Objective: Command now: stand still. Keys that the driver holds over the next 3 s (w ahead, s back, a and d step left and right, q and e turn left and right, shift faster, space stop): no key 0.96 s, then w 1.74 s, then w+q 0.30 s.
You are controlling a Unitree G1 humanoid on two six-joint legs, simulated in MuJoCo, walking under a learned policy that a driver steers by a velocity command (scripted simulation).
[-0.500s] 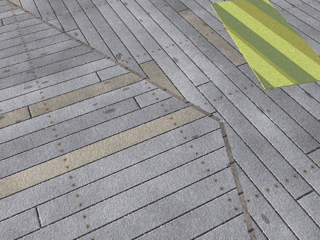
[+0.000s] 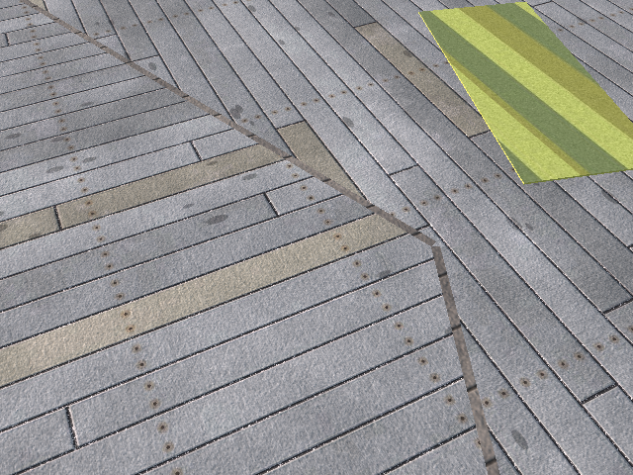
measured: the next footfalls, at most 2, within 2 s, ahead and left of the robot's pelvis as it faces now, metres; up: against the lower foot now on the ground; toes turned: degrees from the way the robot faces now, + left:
right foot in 1.66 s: +0.43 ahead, -0.08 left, +0.00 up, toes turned -2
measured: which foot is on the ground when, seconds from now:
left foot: down 0.00-1.00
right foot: down 0.00-1.00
